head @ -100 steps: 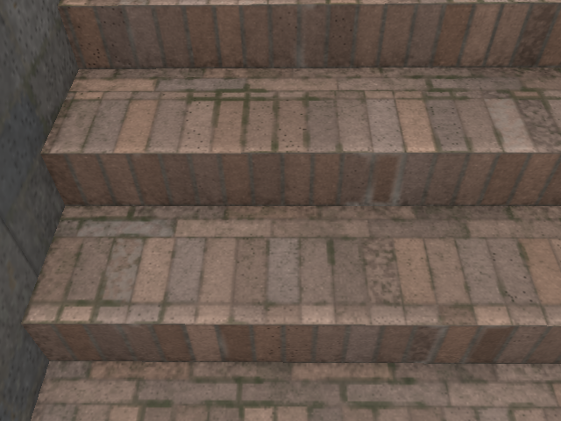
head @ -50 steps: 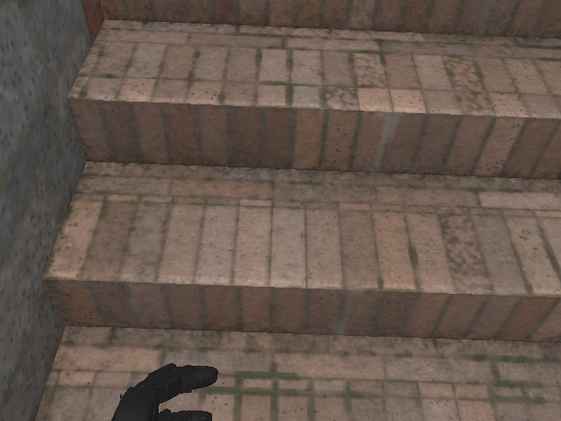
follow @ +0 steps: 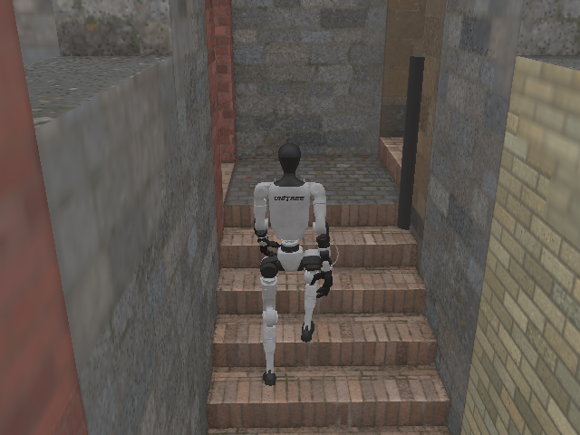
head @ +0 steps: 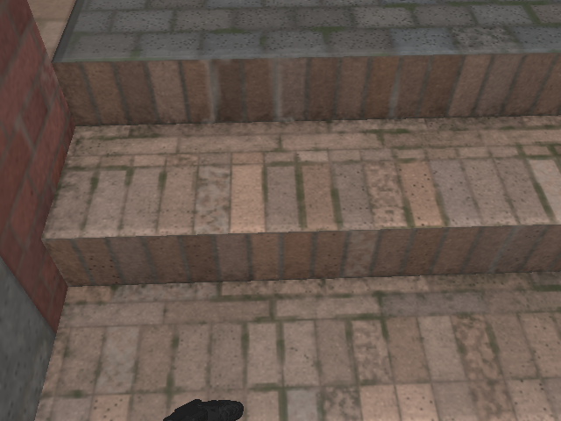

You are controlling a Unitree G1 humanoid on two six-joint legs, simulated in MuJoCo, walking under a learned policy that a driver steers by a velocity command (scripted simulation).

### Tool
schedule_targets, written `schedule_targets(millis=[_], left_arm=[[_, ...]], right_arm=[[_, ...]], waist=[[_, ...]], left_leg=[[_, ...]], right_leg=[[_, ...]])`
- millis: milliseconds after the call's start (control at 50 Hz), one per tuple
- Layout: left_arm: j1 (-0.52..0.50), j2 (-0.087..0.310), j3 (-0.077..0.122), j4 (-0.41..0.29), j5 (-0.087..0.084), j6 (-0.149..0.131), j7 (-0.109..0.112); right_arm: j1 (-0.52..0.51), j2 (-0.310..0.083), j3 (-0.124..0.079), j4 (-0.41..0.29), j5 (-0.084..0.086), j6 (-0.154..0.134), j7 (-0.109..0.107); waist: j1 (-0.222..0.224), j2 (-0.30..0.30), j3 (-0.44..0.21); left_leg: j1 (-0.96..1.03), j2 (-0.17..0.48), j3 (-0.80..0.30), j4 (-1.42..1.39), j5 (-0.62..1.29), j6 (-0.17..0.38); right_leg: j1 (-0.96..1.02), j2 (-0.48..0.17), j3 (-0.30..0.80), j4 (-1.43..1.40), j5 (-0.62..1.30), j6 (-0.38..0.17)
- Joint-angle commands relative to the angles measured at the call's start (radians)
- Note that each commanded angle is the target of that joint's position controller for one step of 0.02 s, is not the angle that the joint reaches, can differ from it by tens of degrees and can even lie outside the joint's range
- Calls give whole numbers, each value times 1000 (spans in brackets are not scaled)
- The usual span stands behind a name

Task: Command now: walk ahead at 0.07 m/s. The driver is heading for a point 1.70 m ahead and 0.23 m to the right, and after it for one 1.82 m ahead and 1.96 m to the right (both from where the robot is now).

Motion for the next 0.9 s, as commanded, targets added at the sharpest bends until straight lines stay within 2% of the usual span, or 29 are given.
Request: schedule_targets(millis=[20,40,60,80,100,140,180,200,220,240,280,300,320,340,360,380,400,420,440,460,480,500,540,560,620,680,720,780,900], left_arm=[[333,310,124,43,52,64,58],[268,271,105,41,47,49,57],[155,200,94,42,2,26,49],[110,138,87,75,-23,3,33],[118,103,82,112,-24,-15,20],[166,97,83,166,-3,-37,10],[202,111,85,179,14,-50,12],[217,133,89,172,17,-46,19],[211,159,96,164,24,-43,24],[219,183,104,164,32,-45,30],[147,156,94,149,19,-24,53],[143,169,95,139,11,-13,66],[159,190,96,132,15,-19,66],[193,219,104,139,25,-19,63],[231,223,106,147,14,-14,62],[247,197,99,154,-1,-10,59],[260,163,90,173,-9,-6,53],[271,134,90,184,-15,-4,51],[315,94,94,196,-12,-7,48],[472,54,94,238,-14,-9,40],[430,96,108,231,-26,3,50],[353,131,117,218,-32,10,53],[332,136,120,243,-22,24,64],[333,152,122,256,-11,23,63],[340,196,134,268,-11,15,52],[348,188,134,270,-16,18,50],[321,198,137,257,-9,30,56],[334,197,142,260,-5,44,55],[329,199,147,260,-5,50,53]], right_arm=[[6,-116,-33,-34,22,-43,40],[-38,-97,-51,-58,45,-29,49],[-140,-49,-42,-152,40,-3,34],[-145,-12,-33,-178,34,18,5],[-139,-37,-39,-192,29,23,-20],[-109,-51,-42,-205,51,30,-39],[-102,-51,-40,-210,55,38,-47],[-142,-55,-35,-237,48,39,-55],[-148,-69,-40,-234,35,43,-62],[-143,-94,-48,-236,18,40,-60],[-185,-44,-16,-246,17,54,-61],[-221,-49,-7,-261,17,61,-59],[-242,-74,-13,-241,20,62,-49],[-216,-99,-22,-215,31,70,-46],[-187,-109,-29,-196,31,72,-43],[-156,-113,-36,-173,30,69,-41],[-130,-111,-41,-144,17,70,-44],[-104,-107,-45,-131,-2,63,-39],[-106,-134,-50,-130,-20,51,-33],[-145,-129,-40,-161,-29,46,-35],[-164,-104,-42,-154,-18,46,-31],[-196,-105,-48,-149,-1,46,-36],[-280,-130,-50,-158,2,37,-52],[-264,-142,-54,-145,9,28,-54],[-179,-153,-61,-108,22,9,-50],[-135,-136,-56,-88,19,2,-37],[-167,-149,-56,-97,8,0,-31],[-164,-143,-56,-84,9,-2,-23],[-185,-151,-60,-73,7,7,-25]], waist=[[198,-303,-376],[135,-235,-302],[68,-175,-103],[25,-85,19],[14,-40,31],[-13,-80,46],[-22,-119,43],[-23,-137,43],[-26,-139,29],[-25,-170,17],[-56,-197,-18],[-42,-203,-24],[-6,-205,-65],[12,-231,-64],[21,-223,-51],[10,-201,-30],[-2,-184,-9],[-6,-127,7],[37,21,-27],[112,200,-100],[88,214,-82],[73,149,18],[85,63,98],[74,15,109],[40,-43,42],[36,-53,-46],[40,-53,-61],[43,-55,-72],[40,-57,-18]], left_leg=[[-359,-153,-123,953,-175,-21],[-444,-169,-286,1344,-306,-33],[-574,-124,-247,1383,-342,-12],[-628,-96,-204,1379,-332,11],[-654,-97,-197,1410,-286,34],[-685,-113,-206,1439,-222,62],[-730,-130,-216,1390,-126,48],[-768,-116,-223,1317,-93,29],[-743,-120,-212,1303,-41,-1],[-742,-111,-195,1267,-35,-22],[-610,-32,-121,884,-94,-89],[-542,-15,-68,701,-179,-113],[-407,-11,-10,565,-266,-120],[-322,-37,32,534,-268,-121],[-290,-40,28,421,-261,-104],[-239,-56,40,249,-196,-73],[-205,-71,48,150,-162,-34],[-183,-30,-27,53,-76,-4],[-99,75,-186,59,222,29],[-97,207,-323,10,138,150],[-213,189,-388,-97,-373,192],[-294,148,-369,-153,-628,160],[-354,84,-264,-137,-563,80],[-333,51,-209,-110,-448,52],[-183,5,-118,-41,-23,25],[-90,13,-110,-23,209,24],[-75,12,-105,-36,256,28],[-52,19,-101,-43,270,27],[-68,22,-93,-65,173,25]], right_leg=[[713,-324,969,-924,-33,-369],[574,-330,972,-942,-44,-294],[406,-281,712,-878,-120,-177],[291,-242,532,-815,-140,-96],[278,-212,449,-771,-128,-50],[307,-184,338,-782,-50,-22],[350,-168,249,-801,58,-26],[373,-145,197,-815,99,-5],[371,-143,172,-821,124,-18],[382,-149,170,-849,136,-38],[384,-125,128,-895,174,-60],[394,-111,112,-921,185,-69],[396,-127,117,-964,186,-86],[383,-155,147,-932,192,-115],[415,-161,169,-908,165,-121],[443,-149,172,-861,137,-103],[461,-146,199,-820,147,-71],[469,-116,184,-721,106,-30],[392,-55,137,-516,10,38],[428,-47,171,-547,-75,85],[483,-32,152,-575,-46,108],[503,-15,141,-622,-3,109],[564,-7,149,-750,50,94],[589,-7,155,-801,98,85],[658,-24,178,-871,353,78],[764,-31,178,-876,547,80],[804,-37,181,-884,637,79],[832,-41,179,-898,646,80],[814,-46,173,-936,577,75]])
